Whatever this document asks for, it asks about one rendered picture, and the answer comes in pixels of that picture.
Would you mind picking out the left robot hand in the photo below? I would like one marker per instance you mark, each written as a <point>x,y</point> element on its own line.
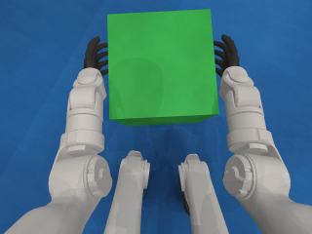
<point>92,57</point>

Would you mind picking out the robot left upper arm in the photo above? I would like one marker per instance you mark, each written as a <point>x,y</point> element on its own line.
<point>76,186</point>

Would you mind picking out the robot right upper arm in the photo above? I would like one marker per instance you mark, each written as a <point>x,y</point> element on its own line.
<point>261,184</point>

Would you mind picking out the right robot hand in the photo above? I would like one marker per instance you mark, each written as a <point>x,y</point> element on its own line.
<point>229,54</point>

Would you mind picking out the robot left forearm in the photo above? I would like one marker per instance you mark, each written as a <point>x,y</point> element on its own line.
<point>84,116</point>

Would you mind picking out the robot right forearm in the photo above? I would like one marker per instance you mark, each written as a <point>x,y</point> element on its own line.
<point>247,131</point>

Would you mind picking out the robot left shin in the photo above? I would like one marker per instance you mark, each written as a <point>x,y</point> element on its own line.
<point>131,153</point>

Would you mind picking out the carton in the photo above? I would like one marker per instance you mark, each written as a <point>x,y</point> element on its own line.
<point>161,68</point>

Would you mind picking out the left robot thigh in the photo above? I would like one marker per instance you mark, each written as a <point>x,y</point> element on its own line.
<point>125,212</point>

